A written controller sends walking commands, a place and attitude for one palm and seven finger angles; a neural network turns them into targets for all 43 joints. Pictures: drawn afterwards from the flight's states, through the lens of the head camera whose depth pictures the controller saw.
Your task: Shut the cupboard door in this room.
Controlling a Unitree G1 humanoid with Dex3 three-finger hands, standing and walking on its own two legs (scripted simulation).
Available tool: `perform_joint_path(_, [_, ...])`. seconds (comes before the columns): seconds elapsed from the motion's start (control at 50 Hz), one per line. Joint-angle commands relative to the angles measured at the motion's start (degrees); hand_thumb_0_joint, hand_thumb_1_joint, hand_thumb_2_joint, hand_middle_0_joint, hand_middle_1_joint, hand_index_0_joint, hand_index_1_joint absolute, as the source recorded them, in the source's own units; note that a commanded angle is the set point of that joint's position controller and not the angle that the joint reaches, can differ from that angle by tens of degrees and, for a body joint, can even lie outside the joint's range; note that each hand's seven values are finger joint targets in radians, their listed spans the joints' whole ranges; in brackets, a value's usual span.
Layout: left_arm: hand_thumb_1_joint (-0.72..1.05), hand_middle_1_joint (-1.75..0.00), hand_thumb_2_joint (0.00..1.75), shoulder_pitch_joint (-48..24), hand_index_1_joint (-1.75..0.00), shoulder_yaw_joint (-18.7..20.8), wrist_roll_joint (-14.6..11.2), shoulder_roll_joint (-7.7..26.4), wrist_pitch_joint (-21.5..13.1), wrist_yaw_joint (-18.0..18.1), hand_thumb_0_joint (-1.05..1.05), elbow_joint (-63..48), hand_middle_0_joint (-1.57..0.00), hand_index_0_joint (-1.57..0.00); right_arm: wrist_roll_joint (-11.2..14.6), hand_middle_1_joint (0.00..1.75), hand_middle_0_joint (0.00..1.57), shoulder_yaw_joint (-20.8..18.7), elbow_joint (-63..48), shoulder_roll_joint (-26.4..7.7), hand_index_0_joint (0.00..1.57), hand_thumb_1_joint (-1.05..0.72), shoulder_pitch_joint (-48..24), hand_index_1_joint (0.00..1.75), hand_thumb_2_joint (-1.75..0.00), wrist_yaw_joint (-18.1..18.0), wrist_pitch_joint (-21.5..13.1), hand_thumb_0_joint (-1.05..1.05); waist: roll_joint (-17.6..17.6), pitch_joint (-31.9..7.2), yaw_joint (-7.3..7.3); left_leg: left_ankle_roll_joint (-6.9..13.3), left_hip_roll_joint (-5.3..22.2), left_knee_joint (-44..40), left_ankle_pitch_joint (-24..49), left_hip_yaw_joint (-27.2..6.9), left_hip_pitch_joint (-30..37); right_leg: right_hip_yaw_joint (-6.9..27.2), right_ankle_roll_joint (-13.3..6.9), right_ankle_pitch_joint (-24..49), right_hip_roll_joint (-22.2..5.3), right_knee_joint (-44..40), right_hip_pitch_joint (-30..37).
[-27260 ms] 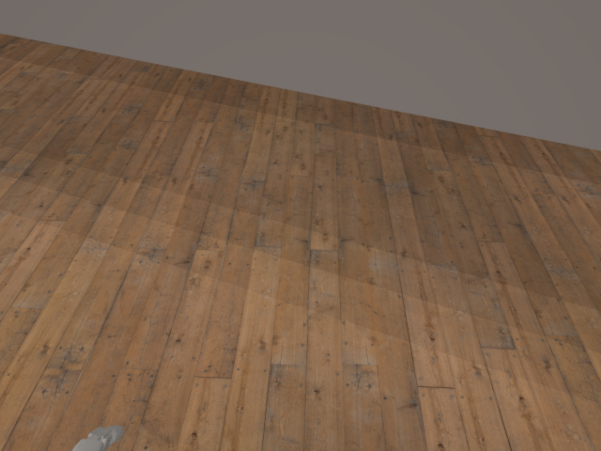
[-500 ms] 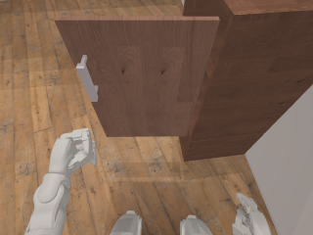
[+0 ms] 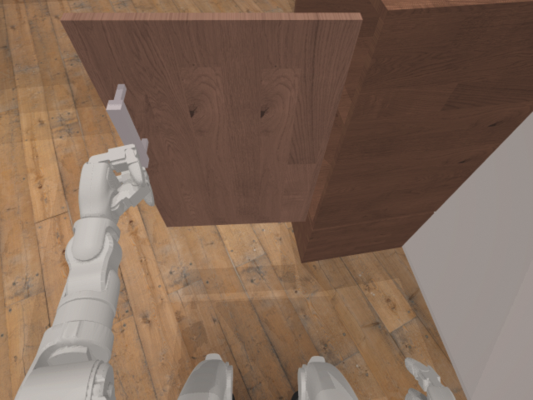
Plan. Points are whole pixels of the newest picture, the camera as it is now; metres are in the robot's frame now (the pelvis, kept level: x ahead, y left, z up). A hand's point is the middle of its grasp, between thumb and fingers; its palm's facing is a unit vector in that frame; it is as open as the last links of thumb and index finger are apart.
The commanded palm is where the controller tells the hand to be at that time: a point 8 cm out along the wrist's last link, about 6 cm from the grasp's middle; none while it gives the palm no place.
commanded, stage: bring the fist close to the handle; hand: left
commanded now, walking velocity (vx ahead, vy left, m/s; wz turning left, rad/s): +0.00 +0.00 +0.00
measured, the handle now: (132, 128) +0.54 +0.24 +0.05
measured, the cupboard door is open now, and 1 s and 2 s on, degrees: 84 82 69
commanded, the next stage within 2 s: push the door shut along its arc in 0.50 s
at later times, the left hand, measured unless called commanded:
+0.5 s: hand (147, 176) +0.43 +0.19 +0.05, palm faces +0.08 -1.00 -0.01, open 3.1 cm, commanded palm +0.40 +0.24 +0.05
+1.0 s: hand (154, 151) +0.48 +0.18 +0.06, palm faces -0.04 -1.00 -0.02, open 3.1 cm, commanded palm +0.46 +0.23 +0.05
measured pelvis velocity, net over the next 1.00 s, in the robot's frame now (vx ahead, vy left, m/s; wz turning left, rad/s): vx -0.01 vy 0.00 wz -0.01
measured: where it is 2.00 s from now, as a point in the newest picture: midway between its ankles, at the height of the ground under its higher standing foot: outside the picture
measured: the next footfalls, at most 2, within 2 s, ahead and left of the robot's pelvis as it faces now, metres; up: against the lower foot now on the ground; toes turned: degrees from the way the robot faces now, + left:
none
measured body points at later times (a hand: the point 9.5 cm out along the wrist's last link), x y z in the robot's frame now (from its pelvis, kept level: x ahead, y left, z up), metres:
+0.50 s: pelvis +0.00 +0.00 +0.00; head +0.11 +0.00 +0.44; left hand +0.42 +0.24 +0.06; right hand +0.06 -0.27 -0.12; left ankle +0.03 +0.11 -0.65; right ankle +0.02 -0.12 -0.65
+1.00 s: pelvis -0.01 +0.00 -0.01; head +0.11 +0.01 +0.42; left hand +0.47 +0.24 +0.06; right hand +0.05 -0.27 -0.13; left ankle +0.03 +0.11 -0.65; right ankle +0.02 -0.12 -0.65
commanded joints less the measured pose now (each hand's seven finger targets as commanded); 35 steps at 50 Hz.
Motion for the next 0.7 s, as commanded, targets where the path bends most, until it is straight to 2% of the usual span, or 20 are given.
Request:
perform_joint_path(0.0, [0.9, -1.5, 0.9, -21.32, -1.5, 1.94, -0.24, 10.57, -1.51, -2.02, 0.0, -2.42, -1.3, -1.3, 0.59, 0.3, 0.2, -3.14, -5.02, -9.32, 0.2, -0.9, 5.27, 0.3, -0.9, -0.35, -0.59, 0.0, 1.85, -19.59, -1.19, 0.06, -0.96, -9.25, 13.36, -1.9, 12.29, 1.79, -0.67, 15.01, 1.41, -9.0, 10.59])
perform_joint_path(0.08, [0.9, -1.5, 0.9, -30.64, -1.5, 3.88, -1.12, 12.78, -2.88, -3.11, 0.0, 0.06, -1.3, -1.3, 0.49, 0.3, 0.2, -3.42, -4.04, -9.63, 0.2, -0.9, 6.99, 0.3, -0.9, -0.55, -0.09, 0.0, 0.34, -22.55, -2.49, 0.34, -0.69, -7.96, 15.68, -2.56, 13.13, 1.88, -0.49, 16.97, 1.49, -8.29, 10.19])
perform_joint_path(0.1, [0.9, -1.5, 0.9, -30.39, -1.5, 4.01, -1.24, 12.41, -3.85, -3.16, 0.0, -0.62, -1.3, -1.3, 0.38, 0.3, 0.2, -3.55, -4.13, -9.47, 0.2, -0.9, 7.08, 0.3, -0.9, -0.35, -0.12, 0.0, 1.73, -24.33, -1.78, 0.28, -0.84, -7.66, 16.32, -2.28, 13.73, 2.11, -0.51, 17.43, 1.5, -8.06, 10.67])
perform_joint_path(0.12, [0.9, -1.5, 0.9, -29.66, -1.5, 4.95, -1.06, 13.45, -4.61, -3.01, 0.0, -0.47, -1.3, -1.3, 0.2, 0.3, 0.2, -3.69, -4.24, -9.7, 0.2, -0.9, 7.44, 0.3, -0.9, -0.23, -0.07, 0.0, 1.21, -25.03, -1.53, 0.29, -0.72, -7.53, 17.27, -2.53, 14.41, 1.87, -0.63, 17.89, 1.65, -7.58, 10.46])
perform_joint_path(0.14, [0.9, -1.5, 0.9, -29.36, -1.5, 5.7, -0.97, 13.99, -5.51, -2.9, 0.0, -0.97, -1.3, -1.3, 0.03, 0.3, 0.2, -3.7, -4.12, -9.63, 0.2, -0.9, 7.47, 0.3, -0.9, 0.0, 0.04, 0.0, 3.24, -26.86, -0.8, 0.2, -0.78, -7.32, 18.78, -2.41, 15.27, 2.0, -0.7, 18.97, 1.51, -7.13, 10.68])
perform_joint_path(0.16, [0.9, -1.5, 0.9, -27.8, -1.5, 6.82, -0.72, 15.07, -6.0, -2.72, 0.0, -0.27, -1.3, -1.3, -0.09, 0.3, 0.2, -3.78, -4.06, -9.58, 0.2, -0.9, 7.82, 0.3, -0.9, 0.22, 0.3, 0.0, 2.61, -27.41, -0.46, 0.18, -0.74, -7.2, 19.45, -2.26, 15.01, 2.05, -0.64, 19.66, 1.59, -6.94, 11.4])
perform_joint_path(0.2, [0.9, -1.5, 0.9, -25.71, -1.5, 7.82, -0.07, 16.13, -6.25, -2.54, 0.0, 2.1, -1.3, -1.3, -0.15, 0.3, 0.2, -3.75, -4.0, -9.45, 0.2, -0.9, 8.18, 0.3, -0.9, 0.51, 1.07, 0.0, 0.67, -25.64, -0.43, 0.44, -0.87, -7.3, 18.31, -1.5, 12.18, 2.41, -0.36, 20.01, 1.62, -7.33, 12.78])
perform_joint_path(0.22, [0.9, -1.5, 0.9, -25.26, -1.5, 8.87, 0.37, 17.78, -6.2, -2.61, 0.0, 3.02, -1.3, -1.3, -0.23, 0.3, 0.2, -3.72, -4.03, -9.76, 0.2, -0.9, 8.59, 0.3, -0.9, 0.53, 1.43, 0.0, 1.11, -25.23, -0.14, 0.48, -0.9, -7.44, 18.01, -1.65, 11.48, 2.36, -0.49, 19.76, 1.73, -6.96, 12.76])
perform_joint_path(0.24, [0.9, -1.5, 0.9, -26.04, -1.5, 7.72, 0.57, 16.58, -6.12, -2.73, 0.0, 2.37, -1.3, -1.3, -0.18, 0.3, 0.2, -3.64, -4.4, -9.38, 0.2, -0.9, 8.44, 0.3, -0.9, 0.72, 1.73, 0.0, 2.23, -24.89, -0.39, 0.58, -0.99, -7.69, 17.75, -1.31, 11.34, 2.53, -0.38, 19.89, 1.6, -7.26, 13.02])
perform_joint_path(0.28, [0.9, -1.5, 0.9, -25.18, -1.5, 8.56, 0.55, 17.42, -5.76, -2.93, 0.0, 1.81, -1.3, -1.3, -0.02, 0.3, 0.2, -3.87, -4.84, -9.52, 0.2, -0.9, 8.62, 0.3, -0.9, 0.78, 2.35, 0.0, 1.61, -24.52, -0.22, 0.65, -0.95, -8.14, 17.77, -1.05, 11.25, 2.66, -0.34, 20.27, 1.66, -7.75, 13.85])
perform_joint_path(0.34, [0.9, -1.5, 0.9, -25.04, -1.5, 7.36, -0.31, 15.94, -6.18, -3.36, 0.0, -1.97, -1.3, -1.3, 0.24, 0.3, 0.2, -4.13, -5.36, -9.45, 0.2, -0.9, 8.53, 0.3, -0.9, 0.77, 2.68, 0.0, 3.01, -26.52, -0.24, 0.48, -0.7, -8.59, 19.86, -1.36, 14.72, 2.32, -0.5, 21.31, 1.87, -7.99, 13.84])
perform_joint_path(0.36, [0.9, -1.5, 0.9, -26.03, -1.5, 6.41, -0.82, 14.71, -6.52, -3.38, 0.0, -3.56, -1.3, -1.3, 0.23, 0.3, 0.2, -4.2, -5.18, -9.34, 0.2, -0.9, 8.5, 0.3, -0.9, 0.8, 2.63, 0.0, 3.4, -26.87, -0.87, 0.49, -0.58, -8.49, 20.35, -1.44, 16.09, 2.22, -0.4, 21.37, 1.97, -8.21, 13.16])
perform_joint_path(0.4, [0.9, -1.5, 0.9, -26.01, -1.5, 6.66, -1.28, 15.0, -7.16, -3.39, 0.0, -4.72, -1.3, -1.3, 0.25, 0.3, 0.2, -4.34, -4.66, -9.4, 0.2, -0.9, 8.64, 0.3, -0.9, 0.7, 2.55, 0.0, 2.87, -27.02, -1.08, 0.48, -0.51, -8.38, 20.28, -1.38, 16.53, 2.34, -0.34, 21.42, 2.04, -8.58, 13.48])
perform_joint_path(0.46, [0.9, -1.5, 0.9, -26.84, -1.5, 5.35, -0.97, 13.81, -7.19, -3.42, 0.0, -1.74, -1.3, -1.3, 0.29, 0.3, 0.2, -4.19, -3.69, -9.43, 0.2, -0.9, 8.54, 0.3, -0.9, 0.56, 2.49, 0.0, 1.74, -22.49, -2.08, 0.5, -0.46, -8.73, 17.44, -1.69, 14.66, 2.02, -0.25, 19.1, 1.98, -8.87, 11.33])
perform_joint_path(0.5, [0.9, -1.5, 0.9, -25.81, -1.5, 5.09, -0.55, 13.48, -7.0, -3.31, 0.0, -0.13, -1.3, -1.3, 0.28, 0.3, 0.2, -4.2, -3.76, -9.48, 0.2, -0.9, 8.41, 0.3, -0.9, 0.51, 2.65, 0.0, 1.31, -21.4, -2.0, 0.53, -0.57, -9.06, 16.09, -1.66, 14.0, 2.09, -0.33, 18.06, 1.91, -9.2, 11.12])
perform_joint_path(0.52, [0.9, -1.5, 0.9, -26.34, -1.5, 4.42, -0.38, 13.14, -6.87, -3.57, 0.0, -0.14, -1.3, -1.3, 0.23, 0.3, 0.2, -4.1, -3.96, -9.62, 0.2, -0.9, 8.44, 0.3, -0.9, 0.53, 2.59, 0.0, 3.79, -21.71, -1.76, 0.42, -0.7, -9.07, 16.09, -1.75, 14.85, 2.02, -0.57, 17.6, 1.94, -8.91, 10.34])
perform_joint_path(0.58, [0.9, -1.5, 0.9, -26.73, -1.5, 5.49, -0.24, 14.32, -6.6, -3.53, 0.0, 2.26, -1.3, -1.3, 0.24, 0.3, 0.2, -3.83, -4.16, -9.61, 0.2, -0.9, 7.92, 0.3, -0.9, 0.53, 2.84, 0.0, 1.26, -20.42, -1.57, 0.5, -0.78, -9.49, 13.28, -1.89, 12.92, 1.99, -0.52, 15.24, 1.81, -9.33, 10.56])
perform_joint_path(0.6, [0.9, -1.5, 0.9, -27.0, -1.5, 4.21, -0.15, 13.11, -6.56, -3.84, 0.0, 2.73, -1.3, -1.3, 0.36, 0.3, 0.2, -3.73, -4.5, -9.46, 0.2, -0.9, 7.54, 0.3, -0.9, 0.58, 2.85, 0.0, 1.78, -19.85, -1.81, 0.56, -0.91, -9.51, 12.71, -1.79, 12.84, 2.09, -0.54, 14.77, 1.8, -9.59, 10.16])
perform_joint_path(0.66, [0.9, -1.5, 0.9, -35.47, -1.5, 4.83, 0.48, 16.24, -7.32, -4.38, 0.0, 4.25, -1.3, -1.3, 0.36, 0.3, 0.2, -3.5, -3.43, -9.97, 0.2, -0.9, 7.51, 0.3, -0.9, 0.15, 2.68, 0.0, 2.08, -19.37, -3.67, 0.76, -0.63, -8.43, 10.63, -2.58, 12.6, 2.36, -0.48, 12.47, 1.82, -9.17, 7.11])
perform_joint_path(0.68, [0.9, -1.5, 0.9, -37.65, -1.5, 5.01, 0.61, 17.1, -7.5, -4.65, 0.0, 4.52, -1.3, -1.3, 0.32, 0.3, 0.2, -3.33, -3.39, -10.02, 0.2, -0.9, 7.43, 0.3, -0.9, 0.08, 2.53, 0.0, 2.78, -19.83, -3.78, 0.81, -0.78, -8.01, 10.28, -2.57, 11.94, 2.65, -0.5, 12.2, 1.77, -8.97, 7.25])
